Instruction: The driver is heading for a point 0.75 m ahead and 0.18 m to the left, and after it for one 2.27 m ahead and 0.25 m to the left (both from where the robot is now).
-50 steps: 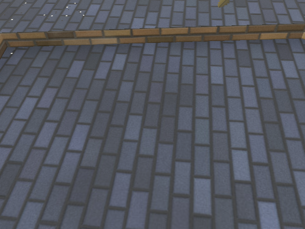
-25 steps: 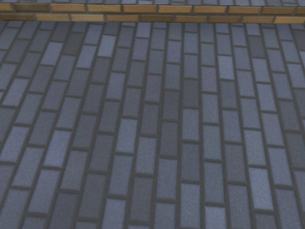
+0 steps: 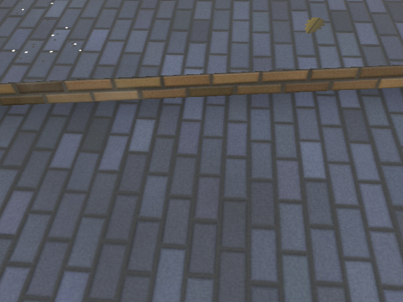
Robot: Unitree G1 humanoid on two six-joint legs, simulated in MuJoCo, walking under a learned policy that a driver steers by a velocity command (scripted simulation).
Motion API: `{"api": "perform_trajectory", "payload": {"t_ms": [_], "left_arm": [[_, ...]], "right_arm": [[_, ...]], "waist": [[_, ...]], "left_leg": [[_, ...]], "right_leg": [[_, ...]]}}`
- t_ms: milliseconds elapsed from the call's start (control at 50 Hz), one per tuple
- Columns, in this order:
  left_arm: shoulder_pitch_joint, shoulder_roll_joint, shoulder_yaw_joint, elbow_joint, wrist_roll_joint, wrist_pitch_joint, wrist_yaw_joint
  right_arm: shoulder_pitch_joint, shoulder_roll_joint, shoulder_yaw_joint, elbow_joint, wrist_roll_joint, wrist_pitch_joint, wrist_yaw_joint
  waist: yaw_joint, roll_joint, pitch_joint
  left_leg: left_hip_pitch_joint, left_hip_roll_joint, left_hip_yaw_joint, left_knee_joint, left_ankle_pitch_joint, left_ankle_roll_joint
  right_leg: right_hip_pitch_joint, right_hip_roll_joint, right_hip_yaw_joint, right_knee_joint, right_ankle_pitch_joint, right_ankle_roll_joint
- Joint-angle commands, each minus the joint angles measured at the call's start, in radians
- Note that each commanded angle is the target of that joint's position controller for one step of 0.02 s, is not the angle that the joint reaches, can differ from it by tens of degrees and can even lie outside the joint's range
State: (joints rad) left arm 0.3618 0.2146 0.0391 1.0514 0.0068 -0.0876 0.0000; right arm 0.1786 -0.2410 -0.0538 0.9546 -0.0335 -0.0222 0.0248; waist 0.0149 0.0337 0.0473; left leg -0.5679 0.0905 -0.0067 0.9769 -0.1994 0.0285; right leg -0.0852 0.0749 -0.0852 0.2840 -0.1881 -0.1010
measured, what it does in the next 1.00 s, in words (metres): walks ahead: left foot, then right foot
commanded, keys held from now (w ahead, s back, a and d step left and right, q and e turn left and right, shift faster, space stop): w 0.80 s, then w+q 0.20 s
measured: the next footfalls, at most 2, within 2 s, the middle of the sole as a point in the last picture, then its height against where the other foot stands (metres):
left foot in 0.28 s outside the picture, level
right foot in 0.84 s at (232, 262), level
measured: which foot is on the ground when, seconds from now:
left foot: up 0.00-0.26, down 0.28-0.86, up 0.88-1.00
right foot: down 0.00-0.30, up 0.32-0.82, down 0.84-1.00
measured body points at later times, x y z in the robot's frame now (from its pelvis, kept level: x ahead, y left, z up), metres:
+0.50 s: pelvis +0.28 +0.07 +0.00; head +0.29 +0.08 +0.45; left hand +0.33 +0.32 -0.15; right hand +0.29 -0.19 -0.14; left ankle +0.28 +0.13 -0.75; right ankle +0.28 -0.08 -0.66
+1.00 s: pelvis +0.55 +0.03 -0.01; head +0.57 +0.02 +0.44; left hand +0.62 +0.29 -0.14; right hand +0.57 -0.22 -0.16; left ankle +0.48 +0.15 -0.66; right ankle +0.59 -0.03 -0.75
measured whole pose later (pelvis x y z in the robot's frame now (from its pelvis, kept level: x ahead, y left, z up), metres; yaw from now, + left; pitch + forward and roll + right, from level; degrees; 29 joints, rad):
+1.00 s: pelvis +0.55 +0.03 -0.01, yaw +4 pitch -1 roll +0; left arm 0.20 0.21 0.06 0.97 0.02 -0.09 0.00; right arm 0.32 -0.21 -0.05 1.02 -0.02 -0.05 0.00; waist -0.02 0.03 0.06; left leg -0.42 0.04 -0.01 1.15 -0.30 0.09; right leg -0.23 0.04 -0.16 0.41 -0.17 -0.09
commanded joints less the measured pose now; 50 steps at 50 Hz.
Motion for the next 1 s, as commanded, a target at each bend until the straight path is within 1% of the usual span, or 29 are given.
{"api": "perform_trajectory", "payload": {"t_ms": [20, 100, 180, 220, 240, 260, 280, 300, 320, 340, 360, 380, 400, 420, 460, 520, 620, 720, 760, 780, 800, 820, 840, 860, 880, 900, 920, 960, 1000], "left_arm": [[0.03, 0.117, 0.017, -0.028, -0.001, -0.015, 0.005], [0.093, 0.114, 0.015, -0.004, 0.007, -0.014, 0.004], [0.132, 0.122, 0.017, 0.022, 0.017, -0.008, 0.013], [0.109, 0.131, 0.02, 0.025, 0.02, -0.009, 0.019], [0.092, 0.143, 0.024, 0.024, 0.022, -0.009, 0.021], [0.071, 0.147, 0.025, 0.023, 0.019, -0.005, 0.019], [0.068, 0.13, 0.018, 0.012, 0.014, -0.005, 0.016], [0.16, 0.032, -0.005, -0.021, -0.026, -0.005, 0.003], [0.159, 0.079, 0.013, -0.009, -0.01, -0.006, 0.001], [0.071, 0.118, 0.028, -0.031, 0.001, -0.002, 0.001], [0.005, 0.105, 0.025, -0.049, 0.003, -0.009, -0.005], [-0.013, 0.078, 0.023, -0.048, 0.004, -0.006, -0.008], [-0.002, 0.063, 0.022, -0.048, 0.021, 0.008, -0.012], [0.016, 0.047, 0.02, -0.039, 0.03, 0.022, -0.017], [0.004, 0.037, 0.021, -0.046, 0.032, 0.039, -0.024], [-0.122, 0.044, 0.02, -0.092, 0.031, 0.051, -0.028], [-0.325, 0.029, 0.006, -0.168, 0.017, 0.045, -0.032], [-0.428, 0.035, 0.0, -0.214, 0.014, 0.036, -0.028], [-0.418, 0.047, 0.004, -0.222, 0.013, 0.027, -0.026], [-0.378, 0.055, 0.009, -0.214, 0.013, 0.022, -0.022], [-0.295, 0.069, 0.018, -0.189, 0.014, 0.017, -0.015], [-0.144, 0.088, 0.03, -0.14, 0.019, 0.008, -0.006], [0.038, 0.144, 0.051, -0.095, 0.041, -0.003, 0.006], [0.146, 0.256, 0.08, -0.088, 0.063, -0.002, 0.011], [0.077, 0.223, 0.075, -0.099, 0.027, 0.014, 0.001], [-0.045, 0.169, 0.059, -0.117, 0.01, 0.017, -0.002], [-0.116, 0.1, 0.041, -0.129, 0.008, 0.009, -0.006], [-0.14, 0.041, 0.024, -0.112, 0.007, -0.005, 0.003], [-0.094, 0.046, 0.023, -0.095, 0.007, -0.024, 0.008]], "right_arm": [[-0.062, -0.038, -0.004, -0.057, 0.002, -0.002, 0.005], [-0.18, -0.021, 0.009, -0.095, 0.01, -0.009, 0.007], [-0.239, -0.041, 0.008, -0.127, 0.009, -0.018, 0.004], [-0.197, -0.053, 0.002, -0.125, 0.011, -0.028, 0.0], [-0.123, -0.064, -0.006, -0.105, 0.009, -0.034, -0.006], [0.021, -0.075, -0.016, -0.056, 0.006, -0.043, -0.013], [0.201, -0.117, -0.034, 0.002, -0.008, -0.054, -0.024], [0.344, -0.237, -0.065, 0.019, -0.031, -0.059, -0.032], [0.306, -0.228, -0.065, 0.022, 0.001, -0.042, -0.02], [0.173, -0.191, -0.055, 0.001, 0.018, -0.037, -0.019], [0.093, -0.118, -0.035, -0.016, 0.018, -0.042, -0.016], [0.063, -0.075, -0.023, -0.012, 0.016, -0.049, -0.016], [0.061, -0.042, -0.011, 0.002, 0.019, -0.057, -0.019], [0.078, -0.03, -0.005, 0.015, 0.018, -0.065, -0.021], [0.137, -0.047, -0.007, 0.039, 0.02, -0.079, -0.023], [0.2, -0.067, -0.007, 0.059, 0.022, -0.082, -0.026], [0.277, -0.058, 0.003, 0.077, 0.022, -0.081, -0.03], [0.353, -0.063, 0.004, 0.111, 0.012, -0.075, -0.041], [0.341, -0.073, 0.001, 0.116, 0.006, -0.071, -0.048], [0.321, -0.081, -0.001, 0.114, 0.004, -0.07, -0.05], [0.306, -0.092, -0.004, 0.113, 0.002, -0.069, -0.05], [0.293, -0.09, -0.003, 0.112, 0.007, -0.065, -0.046], [0.279, -0.073, 0.005, 0.09, 0.019, -0.067, -0.041], [0.376, 0.027, 0.026, 0.06, 0.064, -0.066, -0.029], [0.353, -0.06, -0.002, 0.076, 0.041, -0.06, -0.036], [0.272, -0.071, -0.012, 0.053, 0.031, -0.056, -0.036], [0.229, -0.049, -0.008, 0.045, 0.027, -0.057, -0.031], [0.234, -0.016, -0.01, 0.05, 0.005, -0.033, -0.021], [0.235, 0.006, -0.012, 0.044, -0.001, -0.008, -0.008]], "waist": [[-0.01, -0.077, 0.035], [0.026, -0.092, 0.052], [0.038, -0.106, 0.076], [0.006, -0.113, 0.064], [-0.029, -0.116, 0.028], [-0.093, -0.093, -0.044], [-0.156, -0.051, -0.15], [-0.148, 0.156, -0.311], [-0.13, 0.169, -0.357], [-0.079, 0.079, -0.179], [-0.06, 0.013, -0.079], [-0.031, 0.007, -0.019], [-0.002, 0.028, 0.0], [0.011, 0.037, -0.007], [0.02, 0.027, -0.009], [0.004, 0.02, 0.029], [-0.044, 0.019, 0.058], [-0.074, 0.031, 0.068], [-0.054, 0.033, 0.063], [-0.028, 0.038, 0.044], [0.007, 0.045, 0.0], [0.07, 0.021, -0.073], [0.137, -0.021, -0.18], [0.112, -0.23, -0.336], [0.093, -0.14, -0.332], [0.043, -0.092, -0.166], [0.022, -0.057, -0.069], [-0.029, -0.091, 0.005], [-0.045, -0.092, 0.002]], "left_leg": [[-0.091, 0.014, 0.025, -0.1, 0.102, -0.025], [-0.063, -0.012, 0.065, -0.275, 0.179, -0.017], [-0.055, -0.031, 0.076, -0.372, 0.13, 0.022], [0.025, -0.054, 0.086, -0.417, 0.065, 0.057], [0.123, -0.085, 0.1, -0.437, 0.029, 0.076], [0.287, -0.122, 0.122, -0.495, 0.048, 0.097], [0.538, -0.069, 0.061, -0.511, 0.045, 0.129], [0.871, 0.239, -0.38, -0.558, -0.103, 0.242], [0.877, 0.321, -0.691, -0.725, -0.165, 0.284], [0.732, 0.284, -0.54, -0.731, -0.225, 0.254], [0.588, 0.246, -0.418, -0.765, -0.172, 0.231], [0.489, 0.195, -0.315, -0.794, -0.081, 0.195], [0.424, 0.152, -0.237, -0.811, -0.001, 0.165], [0.401, 0.131, -0.191, -0.817, 0.061, 0.156], [0.403, 0.114, -0.139, -0.823, 0.182, 0.166], [0.434, 0.103, -0.098, -0.852, 0.233, 0.172], [0.502, 0.076, -0.042, -0.863, 0.347, 0.156], [0.653, 0.115, -0.03, -0.817, 0.481, 0.166], [0.7, 0.135, -0.022, -0.763, 0.601, 0.161], [0.704, 0.135, -0.009, -0.707, 0.731, 0.15], [0.702, 0.13, 0.002, -0.609, 0.861, 0.138], [0.653, 0.1, 0.016, -0.435, 0.879, 0.122], [0.464, 0.061, 0.029, -0.193, 0.648, 0.105], [0.106, -0.106, 0.102, 0.213, 0.027, 0.054], [0.005, -0.142, -0.027, 0.345, -0.299, 0.071], [-0.037, -0.078, -0.055, 0.344, -0.214, 0.078], [-0.021, -0.038, -0.052, 0.29, -0.143, 0.077], [0.053, 0.002, -0.046, 0.203, -0.087, 0.065], [0.066, 0.003, -0.034, 0.193, -0.054, 0.052]], "right_leg": [[0.017, -0.261, 0.19, -0.165, 0.25, -0.106], [0.064, -0.254, 0.145, -0.154, 0.308, -0.099], [0.161, -0.296, 0.142, -0.112, 0.401, -0.098], [0.186, -0.308, 0.129, -0.048, 0.545, -0.082], [0.187, -0.302, 0.113, 0.038, 0.691, -0.068], [0.168, -0.272, 0.083, 0.204, 0.776, -0.051], [0.034, -0.225, 0.05, 0.43, 0.645, -0.032], [-0.309, -0.094, -0.013, 0.822, 0.181, 0.021], [-0.462, 0.006, 0.104, 1.008, -0.321, 0.016], [-0.54, -0.069, 0.148, 1.049, -0.244, 0.002], [-0.532, -0.111, 0.147, 1.002, -0.154, -0.001], [-0.497, -0.145, 0.14, 0.938, -0.107, 0.0], [-0.447, -0.164, 0.137, 0.888, -0.081, 0.009], [-0.411, -0.167, 0.128, 0.87, -0.068, 0.02], [-0.426, -0.168, 0.106, 0.846, -0.045, 0.037], [-0.536, -0.189, 0.078, 0.755, 0.04, 0.066], [-0.563, -0.171, 0.03, 0.48, 0.17, 0.088], [-0.556, -0.132, 0.003, 0.329, 0.158, 0.05], [-0.517, -0.113, 0.001, 0.289, 0.094, 0.02], [-0.446, -0.088, -0.01, 0.268, 0.053, 0.002], [-0.339, -0.055, -0.021, 0.248, 0.019, -0.018], [-0.15, -0.031, -0.028, 0.182, 0.053, -0.042], [0.127, -0.152, 0.101, 0.168, 0.039, -0.085], [0.434, -0.476, 0.565, 0.108, -0.057, -0.208], [0.367, -0.513, 0.727, 0.002, -0.08, -0.219], [0.209, -0.473, 0.558, -0.025, -0.135, -0.181], [0.068, -0.43, 0.437, -0.079, -0.108, -0.145], [-0.082, -0.348, 0.26, -0.132, -0.017, -0.067], [-0.106, -0.333, 0.176, -0.146, 0.078, -0.057]]}}
Velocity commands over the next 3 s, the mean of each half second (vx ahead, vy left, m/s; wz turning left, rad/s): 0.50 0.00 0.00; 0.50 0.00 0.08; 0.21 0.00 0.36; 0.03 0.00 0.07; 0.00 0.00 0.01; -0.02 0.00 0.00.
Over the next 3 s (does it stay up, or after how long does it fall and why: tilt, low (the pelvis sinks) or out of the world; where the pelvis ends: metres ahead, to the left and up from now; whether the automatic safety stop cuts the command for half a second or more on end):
stays up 0.77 0.03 -0.01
